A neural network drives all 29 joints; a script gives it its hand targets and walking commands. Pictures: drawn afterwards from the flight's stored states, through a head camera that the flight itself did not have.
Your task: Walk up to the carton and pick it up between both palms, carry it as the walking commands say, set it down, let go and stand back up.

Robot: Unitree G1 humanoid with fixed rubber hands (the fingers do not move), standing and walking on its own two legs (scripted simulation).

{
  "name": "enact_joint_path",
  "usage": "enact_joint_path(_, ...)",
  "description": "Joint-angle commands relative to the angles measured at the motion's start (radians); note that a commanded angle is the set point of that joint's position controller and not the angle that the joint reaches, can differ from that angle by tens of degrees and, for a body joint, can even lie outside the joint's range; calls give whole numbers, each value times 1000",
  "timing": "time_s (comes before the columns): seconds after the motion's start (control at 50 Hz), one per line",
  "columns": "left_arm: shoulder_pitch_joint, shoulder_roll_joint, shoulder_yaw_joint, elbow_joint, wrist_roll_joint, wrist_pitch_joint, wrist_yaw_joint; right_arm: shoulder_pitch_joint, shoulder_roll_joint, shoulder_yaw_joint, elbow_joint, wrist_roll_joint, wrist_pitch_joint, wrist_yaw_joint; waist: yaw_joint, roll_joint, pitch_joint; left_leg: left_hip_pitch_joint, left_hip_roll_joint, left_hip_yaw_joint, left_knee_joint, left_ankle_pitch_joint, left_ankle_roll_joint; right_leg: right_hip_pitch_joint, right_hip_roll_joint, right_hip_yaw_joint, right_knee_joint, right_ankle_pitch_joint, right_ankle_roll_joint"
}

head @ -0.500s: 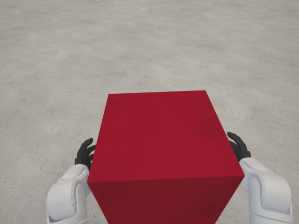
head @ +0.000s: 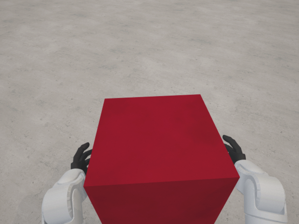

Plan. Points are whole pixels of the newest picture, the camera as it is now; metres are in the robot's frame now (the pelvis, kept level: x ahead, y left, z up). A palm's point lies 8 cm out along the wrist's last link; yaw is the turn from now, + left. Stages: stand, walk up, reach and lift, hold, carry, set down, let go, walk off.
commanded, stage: carry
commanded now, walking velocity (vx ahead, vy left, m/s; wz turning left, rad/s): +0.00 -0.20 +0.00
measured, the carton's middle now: (156, 163) +0.30 +0.01 +0.00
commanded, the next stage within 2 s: none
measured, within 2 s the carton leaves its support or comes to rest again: neither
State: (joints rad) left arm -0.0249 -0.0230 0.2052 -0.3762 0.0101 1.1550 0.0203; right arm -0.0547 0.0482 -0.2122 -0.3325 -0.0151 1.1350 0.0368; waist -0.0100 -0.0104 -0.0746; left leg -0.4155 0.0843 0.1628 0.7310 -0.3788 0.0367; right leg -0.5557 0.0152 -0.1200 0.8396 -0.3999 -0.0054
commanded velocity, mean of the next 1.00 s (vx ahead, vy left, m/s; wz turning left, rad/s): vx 0.00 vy -0.20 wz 0.00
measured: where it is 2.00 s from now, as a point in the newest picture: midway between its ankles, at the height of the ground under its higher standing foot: outside the picture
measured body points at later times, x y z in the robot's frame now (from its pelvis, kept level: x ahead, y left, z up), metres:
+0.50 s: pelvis -0.05 -0.11 +0.00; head -0.04 -0.09 +0.45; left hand +0.20 +0.08 +0.05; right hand +0.20 -0.30 +0.06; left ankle -0.04 +0.00 -0.72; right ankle -0.02 -0.20 -0.67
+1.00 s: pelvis -0.09 -0.24 +0.00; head -0.08 -0.22 +0.45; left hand +0.16 -0.04 +0.05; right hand +0.17 -0.42 +0.06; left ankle -0.08 -0.12 -0.72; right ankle -0.08 -0.32 -0.67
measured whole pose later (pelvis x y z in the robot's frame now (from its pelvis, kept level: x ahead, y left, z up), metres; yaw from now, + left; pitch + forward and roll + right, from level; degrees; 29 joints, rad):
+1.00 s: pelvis -0.09 -0.24 +0.00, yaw -1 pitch +3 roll -1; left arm 0.00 -0.02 0.21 -0.43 0.00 1.16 0.02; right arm -0.03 0.08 -0.21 -0.37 -0.02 1.12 0.04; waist 0.00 -0.02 -0.04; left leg -0.40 0.12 0.17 0.71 -0.35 0.00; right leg -0.55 0.02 -0.10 1.00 -0.47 0.01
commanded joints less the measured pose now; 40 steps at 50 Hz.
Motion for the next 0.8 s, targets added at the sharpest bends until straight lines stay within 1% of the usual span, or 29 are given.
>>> enact_joint_path(0.0, -536, -843, -863, -234, -322, -39, -206, -485, 763, 829, -306, 312, -19, 178, -7, 171, -307, 282, 313, -316, -290, 657, 119, -31, -87, 81, 30, 11, 45)
enact_joint_path(0.02, -582, -828, -887, -273, -359, -40, -206, -504, 759, 842, -334, 338, -16, 174, -11, 207, -337, 288, 310, -266, -265, 610, 97, -3, -62, 57, -12, 44, 37)
enact_joint_path(0.04, -548, -808, -869, -262, -360, -33, -210, -538, 744, 844, -378, 340, -20, 172, -4, 319, -325, 243, 273, -221, -250, 610, 71, 76, -62, 46, -67, 38, 37)
enact_joint_path(0.08, -533, -808, -863, -276, -353, -32, -201, -454, 734, 802, -289, 308, -4, 171, -3, 288, -317, 215, 240, -184, -211, 560, 48, 186, -5, -25, -244, 57, 40)
enact_joint_path(0.1, -475, -767, -857, -290, -360, -31, -203, -398, 705, 823, -296, 303, 2, 167, 3, 216, -361, 183, 202, -142, -131, 479, 7, 279, -37, 26, -357, 132, 29)
enact_joint_path(0.12, -499, -770, -858, -265, -346, -30, -207, -412, 692, 829, -316, 289, 0, 167, 5, 13, -367, 69, 107, -68, -16, 303, -49, 384, -136, 151, -443, 327, -3)
enact_joint_path(0.14, -477, -736, -837, -227, -343, -23, -208, -393, 698, 832, -260, 286, 21, 164, -3, -341, -361, -131, 2, -24, 129, -66, -98, 506, -317, 348, -441, 598, -80)
enact_joint_path(0.16, -398, -737, -813, -157, -303, -18, -213, -393, 694, 842, -225, 287, 20, 164, -7, -337, -358, -162, -33, -39, 307, -280, -81, 453, -367, 353, -464, 625, -138)
enact_joint_path(0.18, -400, -763, -800, -94, -288, -18, -214, -438, 675, 843, -243, 301, 15, 171, 2, -220, -347, -113, 3, -49, 291, -260, -63, 386, -362, 270, -468, 505, -188)
enact_joint_path(0.2, -429, -750, -789, -117, -295, -23, -214, -516, 702, 878, -283, 318, 7, 179, 2, -245, -283, -119, -3, -57, 282, -253, -64, 327, -286, 197, -459, 387, -158)
enact_joint_path(0.22, -507, -768, -816, -155, -312, -23, -203, -528, 720, 856, -262, 320, 5, 184, 7, -158, -284, -141, -3, -46, 221, -199, -66, 366, -264, 219, -413, 442, -157)
enact_joint_path(0.26, -515, -775, -809, -181, -283, -29, -190, -533, 710, 868, -254, 336, 13, 190, 1, -240, -316, -55, 22, -63, 215, -140, -29, 307, -277, 196, -448, 311, -150)
enact_joint_path(0.3, -518, -830, -828, -238, -285, -30, -182, -553, 767, 848, -273, 369, 10, 207, -5, -138, -343, 108, 10, -11, -61, -12, -25, 263, -250, 130, -364, 314, -133)
enact_joint_path(0.32, -519, -791, -818, -199, -266, -25, -176, -520, 723, 847, -248, 356, 15, 219, -20, -56, -318, 255, 22, -37, -234, 102, -11, 128, -225, 123, -338, 228, -87)
enact_joint_path(0.34, -503, -745, -823, -206, -261, -17, -165, -446, 696, 802, -176, 361, 14, 216, -32, 244, -360, 310, 303, -397, -465, 168, 36, 48, -93, -4, -82, 139, -28)
enact_joint_path(0.36, -559, -789, -856, -250, -281, -21, -172, -477, 717, 829, -234, 380, 5, 222, -14, 485, -234, 273, 510, -643, -507, 192, 136, -156, 2, -2, 97, -140, 35)
enact_joint_path(0.38, -550, -798, -847, -292, -282, -28, -179, -455, 758, 819, -207, 358, 7, 213, -3, 349, -239, 216, 485, -656, -467, 213, 240, -127, -73, 135, 238, -156, 40)
enact_joint_path(0.44, -623, -850, -908, -271, -347, -37, -197, -485, 750, 802, -266, 329, -15, 194, -18, 209, -218, 291, 309, -329, -316, 593, 125, -131, -82, 97, 144, -46, 41)
enact_joint_path(0.46, -568, -833, -892, -236, -335, -36, -197, -469, 741, 804, -285, 335, -15, 188, -15, 179, -283, 322, 319, -315, -306, 581, 113, -113, -78, 89, 85, -15, 39)
enact_joint_path(0.52, -535, -852, -893, -265, -367, -31, -202, -516, 736, 810, -353, 333, -19, 179, -5, 320, -330, 336, 294, -200, -199, 781, 72, 60, -52, 29, -125, -16, 46)
enact_joint_path(0.56, -440, -810, -853, -205, -350, -16, -204, -416, 703, 800, -300, 303, 0, 174, -1, 245, -350, 195, 225, -172, -158, 597, 14, 258, -13, -6, -316, 112, 36)
enact_joint_path(0.58, -451, -794, -856, -247, -366, -21, -204, -396, 716, 806, -295, 292, 1, 171, 9, 154, -382, 115, 180, -127, -26, 448, -21, 396, -80, 73, -436, 188, 13)
enact_joint_path(0.6, -339, -747, -801, -160, -302, -26, -203, -391, 680, 820, -288, 279, 10, 165, 4, -217, -363, -116, 59, -42, 128, 89, -70, 533, -260, 302, -462, 476, -58)
enact_joint_path(0.62, -368, -729, -817, -174, -306, -25, -202, -362, 683, 865, -253, 299, 17, 163, -11, -370, -348, -217, -22, -19, 292, -277, -100, 524, -391, 391, -430, 813, -124)
enact_joint_path(0.64, -398, -743, -812, -150, -303, -21, -202, -361, 697, 842, -188, 296, 23, 174, -3, -275, -367, -199, 11, -97, 352, -303, -78, 480, -366, 301, -423, 655, -179)
enact_joint_path(0.68, -488, -785, -822, -204, -301, -31, -205, -503, 754, 852, -248, 315, 5, 189, 18, -148, -290, -203, 1, -80, 474, -259, -73, 378, -327, 247, -447, 537, -186)
enact_joint_path(0.7, -473, -758, -819, -221, -296, -41, -197, -506, 748, 870, -252, 337, -3, 194, 7, -159, -315, -187, 9, -86, 383, -212, -69, 364, -273, 224, -413, 459, -166)
enact_joint_path(0.76, -516, -795, -834, -238, -277, -47, -188, -566, 747, 862, -313, 365, -9, 202, 6, -158, -339, -76, 2, -18, 79, -133, -39, 399, -297, 169, -345, 681, -166)
enact_joint_path(0.78, -518, -781, -823, -234, -289, -37, -186, -534, 748, 851, -273, 369, -3, 203, 2, -124, -372, 24, -27, 6, -2, -75, -25, 388, -274, 169, -357, 595, -153)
